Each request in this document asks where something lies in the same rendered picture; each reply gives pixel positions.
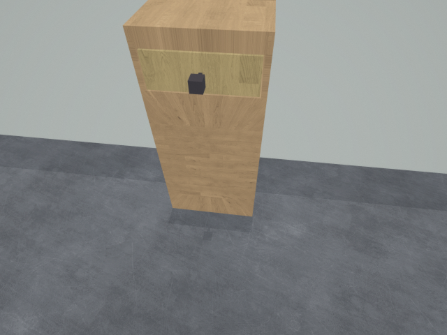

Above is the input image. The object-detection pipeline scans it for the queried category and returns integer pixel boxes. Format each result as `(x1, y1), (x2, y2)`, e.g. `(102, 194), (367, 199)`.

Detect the drawer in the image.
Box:
(137, 48), (264, 97)

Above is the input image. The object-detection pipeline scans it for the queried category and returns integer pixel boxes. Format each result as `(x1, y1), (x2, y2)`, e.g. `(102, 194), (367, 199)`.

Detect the handle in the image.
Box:
(188, 73), (205, 95)

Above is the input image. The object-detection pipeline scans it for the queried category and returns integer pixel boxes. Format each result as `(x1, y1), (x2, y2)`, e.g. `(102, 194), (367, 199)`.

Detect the cabinet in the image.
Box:
(123, 0), (276, 216)

